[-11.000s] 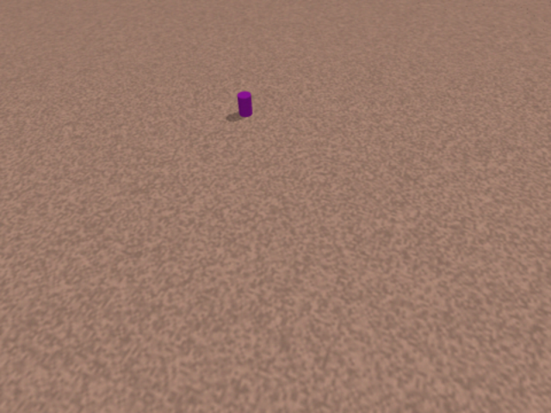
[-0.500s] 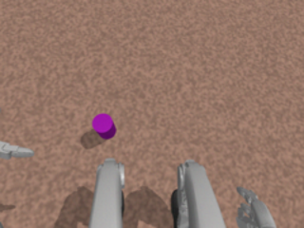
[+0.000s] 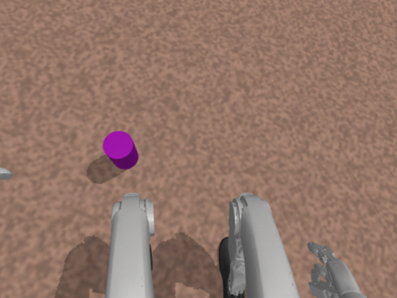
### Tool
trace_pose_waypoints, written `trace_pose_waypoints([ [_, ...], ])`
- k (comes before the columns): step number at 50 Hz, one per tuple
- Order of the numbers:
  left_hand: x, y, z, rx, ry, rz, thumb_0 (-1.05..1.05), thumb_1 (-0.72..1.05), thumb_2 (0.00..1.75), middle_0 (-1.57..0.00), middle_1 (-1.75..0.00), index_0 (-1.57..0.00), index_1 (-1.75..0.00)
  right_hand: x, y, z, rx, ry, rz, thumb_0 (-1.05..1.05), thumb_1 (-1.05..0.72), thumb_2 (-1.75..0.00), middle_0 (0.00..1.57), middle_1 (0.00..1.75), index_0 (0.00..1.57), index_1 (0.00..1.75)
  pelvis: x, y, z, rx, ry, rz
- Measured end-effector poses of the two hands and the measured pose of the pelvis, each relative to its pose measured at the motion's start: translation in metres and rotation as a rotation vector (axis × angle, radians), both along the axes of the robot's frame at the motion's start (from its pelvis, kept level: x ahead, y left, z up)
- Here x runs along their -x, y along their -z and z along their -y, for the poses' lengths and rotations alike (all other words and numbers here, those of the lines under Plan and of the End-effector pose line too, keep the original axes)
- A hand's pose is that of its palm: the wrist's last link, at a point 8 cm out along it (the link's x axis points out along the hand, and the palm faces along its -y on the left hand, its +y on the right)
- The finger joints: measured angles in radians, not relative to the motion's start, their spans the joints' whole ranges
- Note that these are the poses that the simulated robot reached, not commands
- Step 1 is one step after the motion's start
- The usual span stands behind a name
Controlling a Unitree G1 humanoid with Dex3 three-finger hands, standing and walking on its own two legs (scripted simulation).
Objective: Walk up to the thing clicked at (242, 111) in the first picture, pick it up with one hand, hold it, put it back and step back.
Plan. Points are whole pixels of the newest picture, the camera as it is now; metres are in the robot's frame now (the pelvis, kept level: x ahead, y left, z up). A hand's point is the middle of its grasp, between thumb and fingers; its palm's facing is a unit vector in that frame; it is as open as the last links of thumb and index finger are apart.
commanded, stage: go down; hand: left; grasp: from the side
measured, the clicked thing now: (122, 151) +0.49 +0.23 -0.37
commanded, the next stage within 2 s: approach in 0.32 s
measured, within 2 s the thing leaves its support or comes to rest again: neither
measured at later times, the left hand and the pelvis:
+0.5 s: hand out of the picture +0.40 +0.40 -0.04, palm faces +0.16 -0.96 -0.22, open 16.8 cm; pelvis -0.01 +0.00 -0.05, yaw -1 degrees
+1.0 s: hand (73, 149) +0.44 +0.32 -0.23, palm faces +0.02 -1.00 -0.03, open 17.3 cm; pelvis -0.01 +0.01 -0.13, yaw -7 degrees
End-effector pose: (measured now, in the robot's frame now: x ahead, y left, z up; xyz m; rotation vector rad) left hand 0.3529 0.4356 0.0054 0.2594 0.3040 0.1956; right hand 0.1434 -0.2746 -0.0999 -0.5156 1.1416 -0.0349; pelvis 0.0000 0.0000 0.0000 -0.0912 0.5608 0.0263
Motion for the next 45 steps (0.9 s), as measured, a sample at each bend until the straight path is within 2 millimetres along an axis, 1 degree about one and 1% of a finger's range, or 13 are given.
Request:
trace_pose_waypoints([
  [6,-0.005,0.008,-0.002,0.01,0.001,0.028,-0.01,-0.34,0.19,-0.01,-0.14,-0.01,-0.12,0.009,0.016,0.001,-0.001,0.001,-0.015,0.0,-0.88,-0.9,0.21,0.3,0.2,0.3,0.003,0.016,0.001,0.0,0.005,0.005],
  [12,-0.009,0.013,-0.006,0.018,0.0,0.048,-0.01,-0.35,0.19,-0.01,-0.14,-0.01,-0.12,0.018,0.028,0.001,-0.001,0.006,-0.029,0.0,-0.89,-0.9,0.21,0.3,0.2,0.3,0.005,0.028,0.001,0.002,0.01,0.009],
  [24,-0.014,0.026,-0.011,0.041,0.011,0.081,-0.01,-0.38,0.19,-0.01,-0.15,-0.01,-0.13,0.024,0.039,0.002,0.018,0.0,-0.035,0.0,-0.89,-0.9,0.21,0.3,0.2,0.3,0.007,0.044,-0.001,0.01,0.015,0.015],
  [28,-0.017,0.037,-0.011,0.074,0.009,0.102,-0.01,-0.42,0.15,-0.02,-0.13,-0.02,-0.12,0.023,0.043,0.003,0.024,-0.012,-0.033,0.0,-0.89,-0.9,0.21,0.3,0.2,0.3,0.007,0.05,-0.002,0.013,0.017,0.016],
  [31,-0.021,0.054,-0.007,0.108,0.014,0.132,-0.01,-0.45,0.12,-0.03,-0.12,-0.03,-0.11,0.022,0.048,0.002,0.03,-0.033,-0.035,0.0,-0.89,-0.9,0.2,0.3,0.2,0.3,0.007,0.058,-0.003,0.018,0.021,0.02],
  [34,-0.026,0.077,0.001,0.149,0.025,0.175,-0.01,-0.47,0.1,-0.03,-0.12,-0.03,-0.11,0.02,0.055,0.001,0.039,-0.062,-0.036,0.0,-0.89,-0.9,0.2,0.3,0.2,0.3,0.007,0.07,-0.004,0.023,0.027,0.031],
  [38,-0.035,0.12,0.016,0.199,0.053,0.211,-0.01,-0.48,0.08,-0.04,-0.12,-0.04,-0.11,0.018,0.067,-0.001,0.059,-0.106,-0.049,0.0,-0.89,-0.9,0.2,0.3,0.2,0.3,0.007,0.089,-0.005,0.036,0.039,0.059],
  [42,-0.045,0.168,0.034,0.232,0.089,0.214,-0.01,-0.49,0.08,-0.04,-0.12,-0.04,-0.11,0.017,0.079,-0.004,0.085,-0.154,-0.077,0.0,-0.88,-0.9,0.2,0.3,0.2,0.3,0.007,0.108,-0.006,0.053,0.052,0.097],
  [45,-0.053,0.199,0.045,0.245,0.114,0.214,-0.01,-0.5,0.08,-0.04,-0.13,-0.04,-0.12,0.016,0.087,-0.008,0.109,-0.19,-0.108,0.0,-0.89,-0.9,0.21,0.3,0.2,0.3,0.007,0.12,-0.008,0.067,0.062,0.126],
])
